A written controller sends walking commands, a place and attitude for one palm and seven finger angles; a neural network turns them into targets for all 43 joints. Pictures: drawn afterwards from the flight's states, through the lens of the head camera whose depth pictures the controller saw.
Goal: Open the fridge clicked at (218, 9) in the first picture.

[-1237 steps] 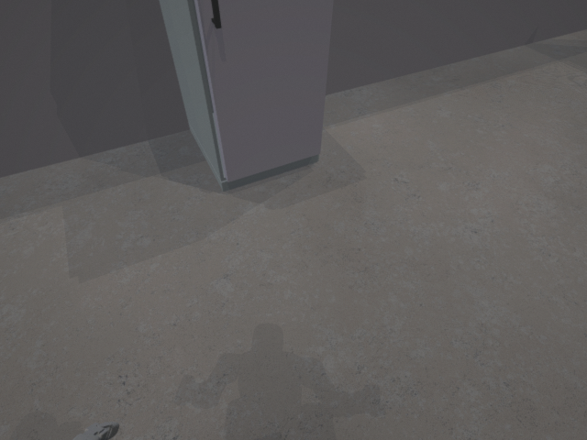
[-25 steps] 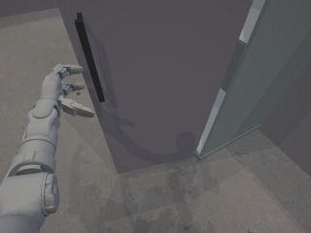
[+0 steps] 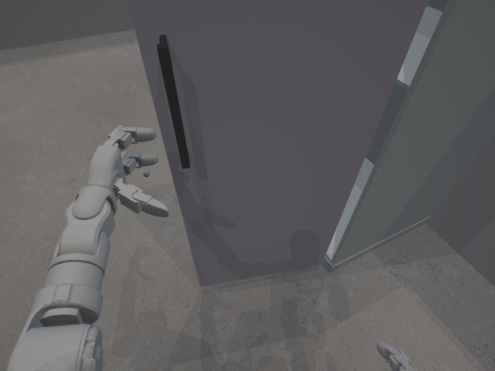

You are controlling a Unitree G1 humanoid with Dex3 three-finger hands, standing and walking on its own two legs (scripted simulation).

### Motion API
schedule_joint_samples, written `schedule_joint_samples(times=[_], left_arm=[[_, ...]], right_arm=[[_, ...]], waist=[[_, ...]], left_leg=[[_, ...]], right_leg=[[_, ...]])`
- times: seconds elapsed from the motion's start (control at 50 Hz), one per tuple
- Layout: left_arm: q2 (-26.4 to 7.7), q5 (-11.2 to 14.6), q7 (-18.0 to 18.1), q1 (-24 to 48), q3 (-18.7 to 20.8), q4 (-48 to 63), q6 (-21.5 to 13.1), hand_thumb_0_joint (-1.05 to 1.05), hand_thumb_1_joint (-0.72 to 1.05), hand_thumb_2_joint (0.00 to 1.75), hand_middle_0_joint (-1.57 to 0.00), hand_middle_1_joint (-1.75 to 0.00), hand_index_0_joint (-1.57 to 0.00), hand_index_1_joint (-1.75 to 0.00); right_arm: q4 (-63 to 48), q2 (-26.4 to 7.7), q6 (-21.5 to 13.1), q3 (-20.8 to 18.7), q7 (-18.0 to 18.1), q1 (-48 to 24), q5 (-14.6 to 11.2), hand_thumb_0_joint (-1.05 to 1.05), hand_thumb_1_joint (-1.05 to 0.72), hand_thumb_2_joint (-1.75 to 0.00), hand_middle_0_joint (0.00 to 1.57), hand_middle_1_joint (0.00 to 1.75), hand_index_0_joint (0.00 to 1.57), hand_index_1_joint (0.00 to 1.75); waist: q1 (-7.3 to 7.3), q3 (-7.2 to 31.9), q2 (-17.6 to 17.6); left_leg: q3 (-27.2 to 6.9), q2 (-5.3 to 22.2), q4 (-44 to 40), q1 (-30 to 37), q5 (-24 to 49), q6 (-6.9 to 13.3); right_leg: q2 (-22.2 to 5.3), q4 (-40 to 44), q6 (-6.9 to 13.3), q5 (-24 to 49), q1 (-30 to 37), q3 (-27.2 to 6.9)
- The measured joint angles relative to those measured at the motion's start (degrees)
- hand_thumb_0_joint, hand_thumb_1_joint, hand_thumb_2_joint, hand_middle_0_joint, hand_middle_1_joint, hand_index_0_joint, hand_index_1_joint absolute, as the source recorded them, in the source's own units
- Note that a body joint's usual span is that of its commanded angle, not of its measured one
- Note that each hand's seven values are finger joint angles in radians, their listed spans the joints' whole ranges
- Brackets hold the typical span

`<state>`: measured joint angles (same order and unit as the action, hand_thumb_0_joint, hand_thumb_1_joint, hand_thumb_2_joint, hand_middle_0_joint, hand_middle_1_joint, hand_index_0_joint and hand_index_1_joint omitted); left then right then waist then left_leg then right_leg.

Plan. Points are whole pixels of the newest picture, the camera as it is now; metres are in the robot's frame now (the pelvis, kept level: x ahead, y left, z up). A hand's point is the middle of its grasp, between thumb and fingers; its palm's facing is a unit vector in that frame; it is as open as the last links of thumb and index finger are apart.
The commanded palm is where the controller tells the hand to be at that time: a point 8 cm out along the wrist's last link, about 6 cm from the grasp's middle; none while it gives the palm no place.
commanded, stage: slip the hand off the handle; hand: left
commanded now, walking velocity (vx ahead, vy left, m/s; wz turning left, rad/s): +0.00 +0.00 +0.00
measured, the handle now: (175, 110) +0.52 +0.16 +0.16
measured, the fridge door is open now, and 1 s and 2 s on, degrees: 75 75 75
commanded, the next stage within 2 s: draw the hand back to the body in 0.68 s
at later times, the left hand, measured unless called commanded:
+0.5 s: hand (141, 212) +0.31 +0.18 +0.13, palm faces +0.10 -0.98 -0.14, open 14.7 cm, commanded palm +0.29 +0.22 +0.14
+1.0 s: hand (120, 205) +0.31 +0.20 +0.14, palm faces +0.32 -0.95 +0.01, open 14.7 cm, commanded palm +0.26 +0.24 +0.15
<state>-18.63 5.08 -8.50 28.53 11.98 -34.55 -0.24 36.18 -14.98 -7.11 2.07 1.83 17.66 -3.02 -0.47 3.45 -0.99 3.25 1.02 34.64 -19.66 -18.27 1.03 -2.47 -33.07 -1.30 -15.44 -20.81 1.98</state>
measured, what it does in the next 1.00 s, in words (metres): stands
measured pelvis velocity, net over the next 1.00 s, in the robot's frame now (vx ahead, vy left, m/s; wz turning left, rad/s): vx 0.00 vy -0.02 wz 0.01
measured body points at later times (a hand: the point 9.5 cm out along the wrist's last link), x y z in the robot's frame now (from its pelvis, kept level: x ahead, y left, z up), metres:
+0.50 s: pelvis -0.01 -0.02 +0.00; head -0.03 -0.03 +0.45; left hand +0.30 +0.23 +0.14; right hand +0.20 -0.24 -0.06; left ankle +0.00 +0.10 -0.73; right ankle +0.02 -0.14 -0.73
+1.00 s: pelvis +0.00 -0.02 +0.00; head -0.02 -0.03 +0.45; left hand +0.29 +0.25 +0.14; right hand +0.17 -0.25 -0.08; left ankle +0.00 +0.10 -0.73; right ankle +0.02 -0.14 -0.73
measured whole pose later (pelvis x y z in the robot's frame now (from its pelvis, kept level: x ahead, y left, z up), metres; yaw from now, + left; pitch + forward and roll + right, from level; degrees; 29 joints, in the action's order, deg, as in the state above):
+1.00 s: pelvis +0.00 -0.02 +0.00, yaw +1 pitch -1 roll +0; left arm -11.9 10.5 2.1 7.6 14.7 -6.8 3.5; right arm 37.7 -14.3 -10.6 2.3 3.8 14.3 -1.9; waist 2.4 3.0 -1.3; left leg 1.8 2.1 32.4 -14.7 -17.1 -0.8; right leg -1.3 -32.0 0.4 -15.4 -16.0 3.4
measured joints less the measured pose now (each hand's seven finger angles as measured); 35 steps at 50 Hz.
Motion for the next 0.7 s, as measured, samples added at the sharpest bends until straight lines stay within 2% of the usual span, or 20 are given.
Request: schedule_joint_samples(times=[0.16,0.36,0.48,0.7], left_arm=[[1.90,0.56,2.04,-6.58,-2.81,10.51,4.75,-0.02,-0.55,0.20,-0.25,-1.15,-0.25,-1.15],[3.25,1.60,2.49,-14.77,-4.66,21.42,9.85,-0.02,-0.55,0.20,-0.25,-1.15,-0.25,-1.15],[2.40,2.04,2.30,-17.43,-4.48,24.37,10.86,-0.02,-0.55,0.20,-0.25,-1.15,-0.25,-1.15],[0.71,3.19,0.15,-13.81,-3.13,19.60,9.79,-0.02,-0.55,0.20,-0.25,-1.15,-0.25,-1.15]], right_arm=[[-0.67,0.62,-0.38,0.56,0.56,-2.89,-0.19,0.02,-0.90,-0.90,0.20,0.30,0.20,0.30],[-1.44,0.56,0.23,1.18,1.51,-5.88,-0.08,0.02,-0.90,-0.90,0.20,0.30,0.20,0.30],[-1.41,0.51,0.14,1.56,2.51,-6.59,0.00,0.02,-0.90,-0.90,0.20,0.30,0.20,0.30],[0.02,0.15,-0.87,1.76,3.61,-5.63,-0.09,0.02,-0.90,-0.90,0.20,0.30,0.20,0.30]], waist=[[1.42,-0.25,-0.51],[2.67,-0.23,-0.84],[3.01,-0.83,-0.83],[2.40,-1.06,-1.05]], left_leg=[[-0.50,-0.03,-1.02,2.50,0.45,-0.27],[-1.41,0.27,-2.27,5.14,1.11,-0.98],[-2.10,0.65,-2.70,6.19,1.48,-1.50],[-2.56,1.00,-3.00,5.66,2.10,-1.96]], right_leg=[[0.01,0.74,0.23,0.09,2.59,0.51],[0.34,1.36,0.93,0.05,5.23,1.43],[0.72,1.74,1.44,0.14,6.50,2.13],[1.09,1.96,1.94,0.56,6.02,2.56]])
